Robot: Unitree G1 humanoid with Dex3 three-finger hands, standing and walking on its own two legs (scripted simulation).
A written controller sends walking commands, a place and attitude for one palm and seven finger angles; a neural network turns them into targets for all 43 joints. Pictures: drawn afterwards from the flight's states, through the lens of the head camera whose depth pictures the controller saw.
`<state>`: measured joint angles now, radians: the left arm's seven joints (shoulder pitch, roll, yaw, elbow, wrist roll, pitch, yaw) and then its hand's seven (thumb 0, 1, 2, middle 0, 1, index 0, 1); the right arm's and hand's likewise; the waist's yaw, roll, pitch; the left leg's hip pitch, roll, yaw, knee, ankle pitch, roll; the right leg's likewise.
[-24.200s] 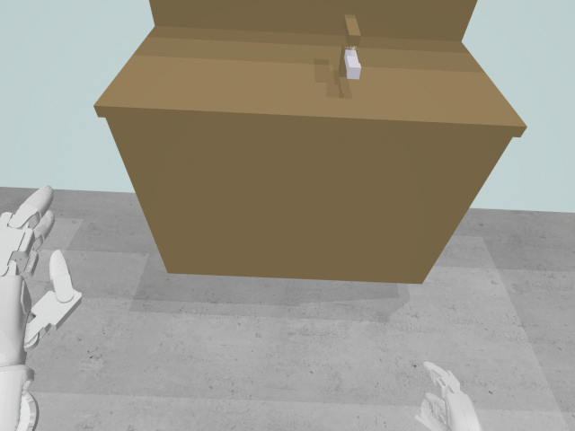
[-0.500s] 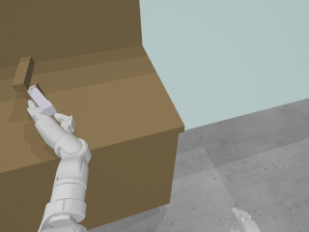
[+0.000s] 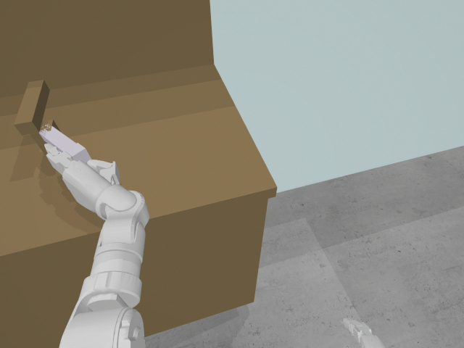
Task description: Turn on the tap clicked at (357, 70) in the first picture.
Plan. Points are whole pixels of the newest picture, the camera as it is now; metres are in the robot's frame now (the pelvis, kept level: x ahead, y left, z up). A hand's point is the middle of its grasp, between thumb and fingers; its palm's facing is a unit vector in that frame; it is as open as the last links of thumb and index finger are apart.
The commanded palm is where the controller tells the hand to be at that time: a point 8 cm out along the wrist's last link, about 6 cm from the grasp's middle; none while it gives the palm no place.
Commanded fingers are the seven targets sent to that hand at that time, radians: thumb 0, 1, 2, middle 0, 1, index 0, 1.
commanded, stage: push the lever round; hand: left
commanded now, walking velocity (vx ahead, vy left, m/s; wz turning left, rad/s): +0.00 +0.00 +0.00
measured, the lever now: (77, 155) +0.40 +0.31 +0.12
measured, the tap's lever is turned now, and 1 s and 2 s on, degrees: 36 54 86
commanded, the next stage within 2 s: lift the hand up off the lever in 1.06 s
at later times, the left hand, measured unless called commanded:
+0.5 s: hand (115, 165) +0.40 +0.25 +0.11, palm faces +0.86 -0.50 -0.09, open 8.2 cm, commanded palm +0.36 +0.25 +0.11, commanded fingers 0.00 0.90 0.90 -0.15 -0.15 -0.15 -0.15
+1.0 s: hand (124, 155) +0.42 +0.24 +0.10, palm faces +0.87 -0.48 -0.09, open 8.6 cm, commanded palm +0.40 +0.25 +0.11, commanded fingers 0.00 0.90 0.90 -0.15 -0.15 -0.15 -0.15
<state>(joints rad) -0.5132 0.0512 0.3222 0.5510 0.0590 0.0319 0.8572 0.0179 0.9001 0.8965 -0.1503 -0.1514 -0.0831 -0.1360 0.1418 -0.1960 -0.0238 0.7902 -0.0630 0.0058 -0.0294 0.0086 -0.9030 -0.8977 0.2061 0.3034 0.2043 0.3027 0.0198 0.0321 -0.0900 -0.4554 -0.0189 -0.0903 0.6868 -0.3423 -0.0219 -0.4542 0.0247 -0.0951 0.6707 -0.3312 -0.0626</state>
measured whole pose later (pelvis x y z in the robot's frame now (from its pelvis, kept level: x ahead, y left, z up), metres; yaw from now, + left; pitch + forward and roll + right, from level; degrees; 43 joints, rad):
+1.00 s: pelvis -0.02 -0.01 -0.01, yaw -1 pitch +9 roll +0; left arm -0.74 0.16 0.45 0.90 0.11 -0.12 0.90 0.05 0.87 0.91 -0.15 -0.15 0.00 -0.08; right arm 0.21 -0.21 -0.03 0.82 -0.08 0.03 -0.03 0.01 -0.90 -0.90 0.21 0.30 0.20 0.30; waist -0.05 0.03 -0.09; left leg -0.55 0.00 -0.09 0.73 -0.33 -0.02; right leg -0.55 0.04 -0.10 0.71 -0.31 -0.08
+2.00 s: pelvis +0.00 -0.01 +0.00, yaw -2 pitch +7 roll +0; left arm -0.68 0.14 0.51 0.77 0.09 0.00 0.82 0.02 0.90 0.90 -0.15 -0.15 -0.12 -0.15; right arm 0.21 -0.21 -0.04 0.79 -0.08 0.03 -0.02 0.01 -0.90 -0.90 0.21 0.30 0.20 0.30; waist -0.05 0.04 -0.09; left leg -0.45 0.01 -0.07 0.65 -0.33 -0.03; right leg -0.46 0.05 -0.08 0.64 -0.31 -0.07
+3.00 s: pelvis +0.01 +0.00 +0.02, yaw -1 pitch +3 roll +0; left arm -0.60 0.07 0.34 0.42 0.05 0.26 0.80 0.02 0.90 0.90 -0.15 -0.15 -0.15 -0.15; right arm 0.12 -0.21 -0.03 0.80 -0.05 0.01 -0.03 0.01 -0.90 -0.90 0.21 0.30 0.20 0.30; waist 0.04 0.05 -0.07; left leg -0.27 0.00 -0.07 0.51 -0.29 -0.02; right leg -0.29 0.04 -0.07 0.51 -0.27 -0.06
